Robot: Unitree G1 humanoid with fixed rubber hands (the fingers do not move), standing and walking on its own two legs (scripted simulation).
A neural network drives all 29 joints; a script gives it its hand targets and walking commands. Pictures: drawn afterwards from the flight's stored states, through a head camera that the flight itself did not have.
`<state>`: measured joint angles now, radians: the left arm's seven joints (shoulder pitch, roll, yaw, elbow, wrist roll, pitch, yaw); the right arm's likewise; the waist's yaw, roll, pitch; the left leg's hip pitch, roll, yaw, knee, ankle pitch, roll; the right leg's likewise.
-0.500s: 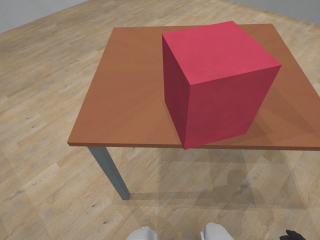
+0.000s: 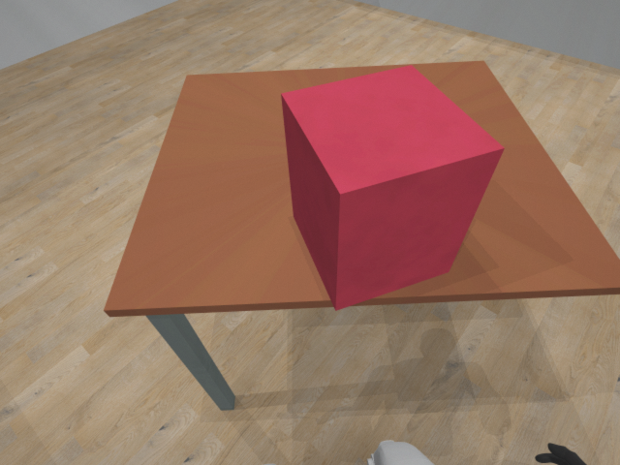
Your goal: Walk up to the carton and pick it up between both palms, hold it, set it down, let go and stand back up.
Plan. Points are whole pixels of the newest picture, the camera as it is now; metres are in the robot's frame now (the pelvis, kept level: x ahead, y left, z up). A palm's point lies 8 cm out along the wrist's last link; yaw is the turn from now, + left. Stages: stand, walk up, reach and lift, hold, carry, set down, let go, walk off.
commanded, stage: walk up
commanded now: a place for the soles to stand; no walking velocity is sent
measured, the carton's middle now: (372, 191) +0.47 -0.09 +0.08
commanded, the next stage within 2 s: none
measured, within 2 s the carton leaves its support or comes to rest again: neither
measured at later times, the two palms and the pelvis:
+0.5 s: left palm out of the picture +0.07 +0.33 -0.09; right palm out of the picture +0.08 -0.31 -0.09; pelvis +0.00 +0.01 +0.00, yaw -1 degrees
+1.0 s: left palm out of the picture +0.10 +0.32 -0.09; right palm out of the picture +0.09 -0.31 -0.09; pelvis +0.01 +0.01 -0.01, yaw -2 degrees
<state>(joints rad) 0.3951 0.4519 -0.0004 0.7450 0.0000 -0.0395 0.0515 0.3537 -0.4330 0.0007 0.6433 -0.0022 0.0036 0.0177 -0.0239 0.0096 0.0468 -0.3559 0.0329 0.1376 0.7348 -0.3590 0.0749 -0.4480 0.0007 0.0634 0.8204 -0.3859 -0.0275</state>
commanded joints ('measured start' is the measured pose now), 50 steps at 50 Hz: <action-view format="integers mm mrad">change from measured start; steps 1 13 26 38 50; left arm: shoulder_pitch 100 -111 42 -67 -156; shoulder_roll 223 256 187 190 193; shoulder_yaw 105 91 90 74 62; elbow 23 -50 21 -3 -33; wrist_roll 37 28 28 6 7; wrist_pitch -40 -4 -51 -22 -26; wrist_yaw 9 -4 -4 -8 -3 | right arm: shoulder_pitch -93 39 -86 -98 -50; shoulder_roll -164 -184 -208 -254 -242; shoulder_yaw -87 -119 -100 -119 -119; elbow -44 42 1 30 40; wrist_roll -19 -28 -16 -26 -26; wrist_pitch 3 -9 -21 -48 -43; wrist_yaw -6 -2 -9 -11 -11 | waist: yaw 51 -29 40 9 -35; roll -91 -140 22 89 8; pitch -16 -1 -96 27 -65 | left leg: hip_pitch -136 155 43 158 174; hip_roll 136 -19 186 355 150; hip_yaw -91 -87 -114 -372 -293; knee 51 -112 28 -295 -215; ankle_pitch -122 -52 255 162 -37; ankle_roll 37 -11 54 152 27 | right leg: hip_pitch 199 -122 174 -158 -109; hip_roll -51 -151 5 -12 -68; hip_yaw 118 305 -11 -37 162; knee -286 -276 -211 130 -41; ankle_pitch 67 -62 204 -156 277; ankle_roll -53 -136 -41 -10 -80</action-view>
